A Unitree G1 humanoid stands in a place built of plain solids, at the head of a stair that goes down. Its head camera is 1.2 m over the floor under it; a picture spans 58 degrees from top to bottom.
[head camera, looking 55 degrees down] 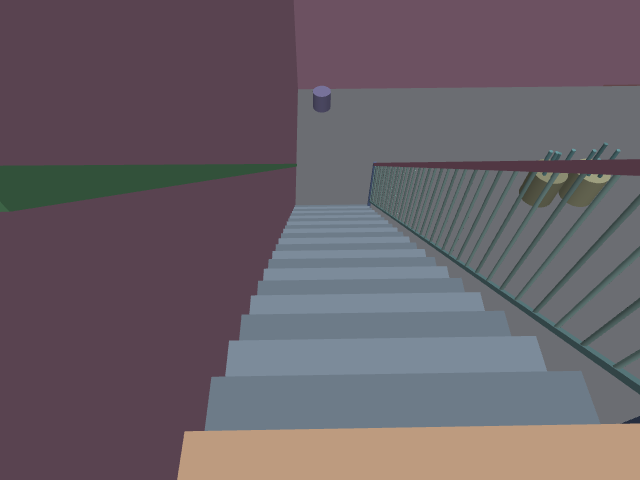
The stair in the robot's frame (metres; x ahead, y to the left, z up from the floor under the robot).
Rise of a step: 0.21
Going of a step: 0.21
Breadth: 1.21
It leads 1 degrees to the left of straight ahead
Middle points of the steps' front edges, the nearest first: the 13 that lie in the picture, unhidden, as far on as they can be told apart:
0.25 -0.26 0.00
0.46 -0.25 -0.21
0.66 -0.25 -0.42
0.87 -0.25 -0.62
1.08 -0.24 -0.83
1.29 -0.24 -1.04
1.50 -0.24 -1.25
1.70 -0.23 -1.46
1.91 -0.23 -1.66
2.12 -0.23 -1.87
2.33 -0.22 -2.08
2.53 -0.22 -2.29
2.74 -0.22 -2.50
